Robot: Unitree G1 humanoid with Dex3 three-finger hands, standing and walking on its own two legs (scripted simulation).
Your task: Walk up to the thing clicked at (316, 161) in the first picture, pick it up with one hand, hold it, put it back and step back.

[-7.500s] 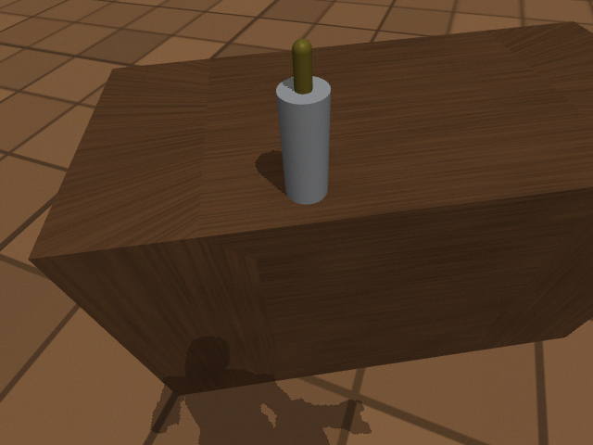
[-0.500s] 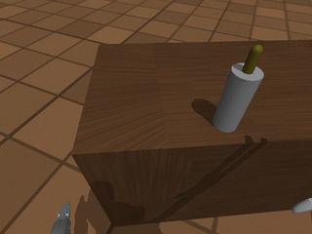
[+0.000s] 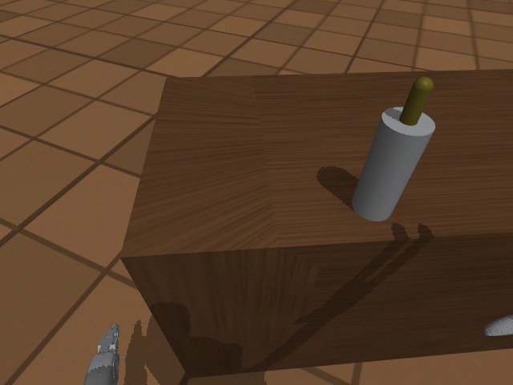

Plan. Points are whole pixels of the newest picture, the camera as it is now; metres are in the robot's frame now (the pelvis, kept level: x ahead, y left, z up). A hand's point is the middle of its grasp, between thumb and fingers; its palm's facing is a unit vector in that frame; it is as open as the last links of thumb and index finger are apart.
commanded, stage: go down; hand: right
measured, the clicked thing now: (393, 153) +0.42 -0.21 +0.15
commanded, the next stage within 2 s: none
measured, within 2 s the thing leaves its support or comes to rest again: neither
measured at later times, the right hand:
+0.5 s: hand out of the picture +0.26 -0.34 +0.20, palm faces +0.38 +0.87 -0.31, open 17.2 cm
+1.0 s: hand out of the picture +0.29 -0.37 +0.20, palm faces +0.24 +0.95 -0.21, open 17.3 cm
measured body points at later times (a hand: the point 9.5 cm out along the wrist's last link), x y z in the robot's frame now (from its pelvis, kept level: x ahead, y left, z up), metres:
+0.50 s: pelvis +0.00 +0.00 +0.00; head -0.01 +0.01 +0.45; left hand +0.16 +0.26 -0.09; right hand +0.24 -0.39 +0.22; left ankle -0.02 +0.09 -0.74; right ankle +0.01 -0.11 -0.74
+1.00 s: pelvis +0.00 -0.01 +0.00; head +0.00 +0.00 +0.45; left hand +0.16 +0.25 -0.09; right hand +0.28 -0.42 +0.21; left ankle -0.02 +0.09 -0.74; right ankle +0.01 -0.11 -0.74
